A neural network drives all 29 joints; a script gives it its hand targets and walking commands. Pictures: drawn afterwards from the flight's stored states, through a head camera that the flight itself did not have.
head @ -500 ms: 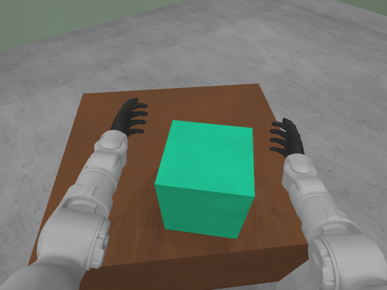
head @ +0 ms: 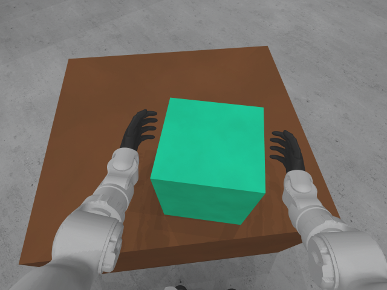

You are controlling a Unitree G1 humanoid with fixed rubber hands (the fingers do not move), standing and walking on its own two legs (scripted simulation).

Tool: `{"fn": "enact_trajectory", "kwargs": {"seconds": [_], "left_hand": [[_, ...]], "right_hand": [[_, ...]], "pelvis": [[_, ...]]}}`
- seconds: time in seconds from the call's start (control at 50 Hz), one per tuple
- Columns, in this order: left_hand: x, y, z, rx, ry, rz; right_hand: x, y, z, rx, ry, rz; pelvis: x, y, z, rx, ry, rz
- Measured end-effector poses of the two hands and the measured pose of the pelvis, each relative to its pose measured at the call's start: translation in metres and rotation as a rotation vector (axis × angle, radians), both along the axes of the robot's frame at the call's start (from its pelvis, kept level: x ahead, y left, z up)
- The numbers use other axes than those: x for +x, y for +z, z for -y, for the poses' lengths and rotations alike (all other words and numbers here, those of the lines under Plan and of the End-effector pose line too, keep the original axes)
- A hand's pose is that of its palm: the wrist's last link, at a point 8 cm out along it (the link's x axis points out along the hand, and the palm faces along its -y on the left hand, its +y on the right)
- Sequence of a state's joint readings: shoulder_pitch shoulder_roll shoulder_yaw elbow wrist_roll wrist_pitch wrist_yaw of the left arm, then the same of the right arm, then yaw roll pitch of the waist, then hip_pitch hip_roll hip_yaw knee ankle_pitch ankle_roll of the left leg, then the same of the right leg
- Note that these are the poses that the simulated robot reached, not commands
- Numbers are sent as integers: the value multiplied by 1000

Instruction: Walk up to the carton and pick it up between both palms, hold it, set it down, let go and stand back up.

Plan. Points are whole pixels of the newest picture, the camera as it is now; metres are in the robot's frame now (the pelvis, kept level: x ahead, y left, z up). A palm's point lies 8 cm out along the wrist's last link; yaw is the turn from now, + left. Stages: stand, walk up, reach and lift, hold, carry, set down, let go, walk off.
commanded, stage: reach and lift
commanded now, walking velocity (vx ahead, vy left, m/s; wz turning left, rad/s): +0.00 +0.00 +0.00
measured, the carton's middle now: (208, 166) +0.40 +0.00 -0.07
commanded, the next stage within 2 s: none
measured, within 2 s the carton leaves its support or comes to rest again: neither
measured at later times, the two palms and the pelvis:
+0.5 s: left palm (142, 150) +0.41 +0.16 -0.02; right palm (290, 172) +0.38 -0.19 -0.04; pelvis +0.00 +0.00 -0.01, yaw +0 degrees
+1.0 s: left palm (148, 154) +0.41 +0.14 -0.02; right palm (276, 175) +0.37 -0.15 -0.05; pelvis +0.00 +0.01 -0.01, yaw -1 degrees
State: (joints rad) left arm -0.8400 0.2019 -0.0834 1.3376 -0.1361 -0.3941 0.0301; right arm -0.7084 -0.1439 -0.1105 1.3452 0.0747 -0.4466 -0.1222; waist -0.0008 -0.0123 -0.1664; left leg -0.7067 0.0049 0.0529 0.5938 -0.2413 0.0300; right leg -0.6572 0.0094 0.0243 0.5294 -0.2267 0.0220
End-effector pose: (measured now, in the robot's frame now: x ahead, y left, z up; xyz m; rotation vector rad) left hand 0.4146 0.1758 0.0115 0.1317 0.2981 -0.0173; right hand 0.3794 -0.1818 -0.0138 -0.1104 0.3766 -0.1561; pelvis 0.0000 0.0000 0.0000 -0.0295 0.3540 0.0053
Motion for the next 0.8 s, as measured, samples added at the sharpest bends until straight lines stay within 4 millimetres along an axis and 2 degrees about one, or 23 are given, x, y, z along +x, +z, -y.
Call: {"fn": "enact_trajectory", "kwargs": {"seconds": [0.18,0.3,0.54,0.62,0.72,0.8], "left_hand": [[3,-24,11,7,-30,-18],[6,-25,20,2,-45,0],[-3,-28,20,-18,-30,7],[-3,-28,21,-38,-24,15],[-2,-28,29,-89,-10,19],[-3,-32,31,-102,2,13]], "right_hand": [[2,-22,1,26,-4,48],[2,-26,3,38,-8,63],[-3,-26,2,36,-11,68],[-4,-28,-4,49,-9,71],[-4,-29,-25,142,-54,78],[-7,-33,-26,185,-138,75]], "pelvis": [[3,-5,-2,-3,-3,-82],[4,-6,-1,-3,-3,-96],[-1,-8,-2,-4,-3,-92],[-5,-9,-4,-7,-4,-95],[-7,-11,-7,-10,-4,-99],[-7,-11,-9,-13,-4,-100]]}}
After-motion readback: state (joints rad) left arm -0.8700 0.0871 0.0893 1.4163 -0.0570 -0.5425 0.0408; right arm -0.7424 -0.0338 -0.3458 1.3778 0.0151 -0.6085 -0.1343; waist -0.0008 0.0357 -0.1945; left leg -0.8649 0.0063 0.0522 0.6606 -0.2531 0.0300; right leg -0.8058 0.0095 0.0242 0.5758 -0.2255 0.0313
